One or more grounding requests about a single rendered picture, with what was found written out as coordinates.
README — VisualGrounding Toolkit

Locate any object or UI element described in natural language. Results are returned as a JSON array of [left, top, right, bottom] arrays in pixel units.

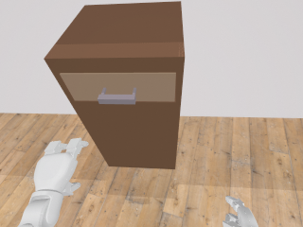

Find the right robot hand
[[223, 196, 258, 227]]

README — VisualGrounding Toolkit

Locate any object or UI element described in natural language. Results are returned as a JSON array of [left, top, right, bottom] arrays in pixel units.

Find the left robot hand
[[33, 138, 89, 196]]

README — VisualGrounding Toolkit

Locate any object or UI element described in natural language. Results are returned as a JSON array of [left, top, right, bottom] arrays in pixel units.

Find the drawer
[[60, 72, 176, 102]]

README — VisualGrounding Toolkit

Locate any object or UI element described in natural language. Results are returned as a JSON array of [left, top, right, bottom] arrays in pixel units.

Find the cabinet
[[44, 1, 185, 169]]

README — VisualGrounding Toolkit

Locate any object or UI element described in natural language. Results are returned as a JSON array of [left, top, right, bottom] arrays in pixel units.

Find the left robot forearm
[[18, 189, 63, 227]]

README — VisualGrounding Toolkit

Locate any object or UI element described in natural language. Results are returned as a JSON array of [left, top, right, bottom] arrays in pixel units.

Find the handle
[[98, 87, 136, 105]]

